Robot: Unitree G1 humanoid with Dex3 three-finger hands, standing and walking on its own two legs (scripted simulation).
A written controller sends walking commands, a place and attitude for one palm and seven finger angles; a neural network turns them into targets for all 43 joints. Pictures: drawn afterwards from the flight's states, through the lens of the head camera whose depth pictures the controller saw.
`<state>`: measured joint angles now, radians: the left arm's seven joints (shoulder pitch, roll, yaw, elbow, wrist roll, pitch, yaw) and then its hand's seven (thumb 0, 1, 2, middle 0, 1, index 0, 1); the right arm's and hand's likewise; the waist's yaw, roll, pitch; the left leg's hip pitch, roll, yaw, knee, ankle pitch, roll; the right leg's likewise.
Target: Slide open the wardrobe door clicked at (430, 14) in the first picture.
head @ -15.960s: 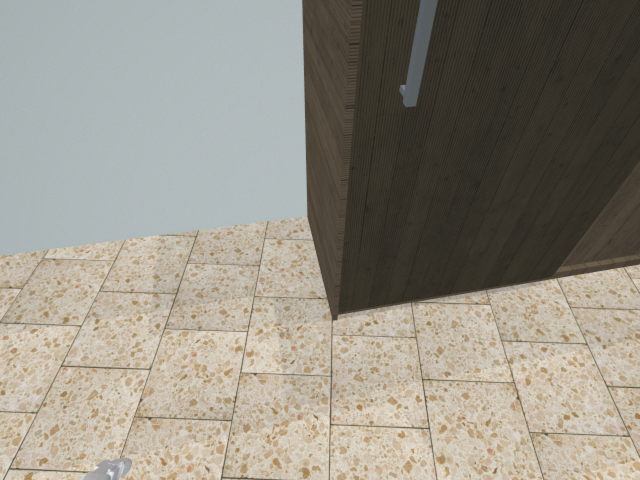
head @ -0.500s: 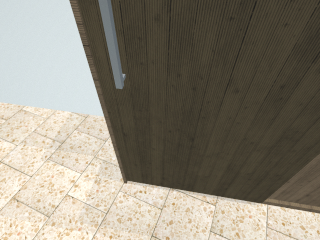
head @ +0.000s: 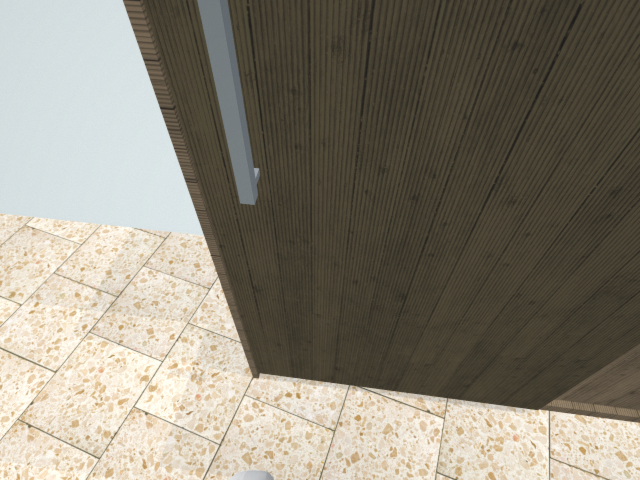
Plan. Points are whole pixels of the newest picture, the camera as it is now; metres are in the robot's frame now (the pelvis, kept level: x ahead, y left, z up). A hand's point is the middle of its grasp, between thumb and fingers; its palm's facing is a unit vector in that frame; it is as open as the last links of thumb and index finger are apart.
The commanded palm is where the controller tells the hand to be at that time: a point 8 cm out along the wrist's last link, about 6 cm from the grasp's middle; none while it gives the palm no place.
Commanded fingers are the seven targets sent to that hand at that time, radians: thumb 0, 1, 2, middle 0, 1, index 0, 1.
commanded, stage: come to a stop and stand still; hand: left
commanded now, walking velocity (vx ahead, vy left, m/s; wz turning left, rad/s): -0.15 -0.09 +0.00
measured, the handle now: (234, 81) +0.46 +0.15 +0.26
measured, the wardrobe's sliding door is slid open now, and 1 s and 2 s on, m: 0.00 0.00 0.00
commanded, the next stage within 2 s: none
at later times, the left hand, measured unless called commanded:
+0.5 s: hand out of the picture +0.05 +0.20 -0.16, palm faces +0.01 -0.97 -0.25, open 7.4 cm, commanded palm none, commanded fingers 0.00 0.90 0.90 -0.20 -0.30 -0.20 -0.30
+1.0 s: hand out of the picture -0.07 +0.16 -0.17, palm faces +0.06 -0.99 -0.15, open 7.4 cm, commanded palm none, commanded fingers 0.00 0.90 0.90 -0.20 -0.30 -0.20 -0.30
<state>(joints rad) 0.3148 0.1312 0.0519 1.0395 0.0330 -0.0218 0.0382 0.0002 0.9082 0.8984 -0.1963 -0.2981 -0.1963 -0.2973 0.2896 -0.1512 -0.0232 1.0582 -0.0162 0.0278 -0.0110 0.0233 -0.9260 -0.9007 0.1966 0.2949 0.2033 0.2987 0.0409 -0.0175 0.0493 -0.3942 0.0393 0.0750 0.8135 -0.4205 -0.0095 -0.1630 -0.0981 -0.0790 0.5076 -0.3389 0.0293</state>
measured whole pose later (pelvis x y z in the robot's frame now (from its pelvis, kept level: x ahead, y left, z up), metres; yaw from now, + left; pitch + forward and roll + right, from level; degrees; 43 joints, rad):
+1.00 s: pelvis -0.04 +0.01 +0.01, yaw -1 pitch -2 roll +1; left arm 0.32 0.11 0.01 1.13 0.01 0.00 0.02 0.00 0.91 0.90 -0.20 -0.30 -0.19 -0.30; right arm 0.32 -0.09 0.01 1.13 -0.01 0.01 -0.04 0.01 -0.92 -0.90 0.19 0.29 0.20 0.30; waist 0.02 0.00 0.03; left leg -0.15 0.02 0.06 0.40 -0.22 -0.01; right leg -0.20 0.02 -0.11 0.40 -0.18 -0.07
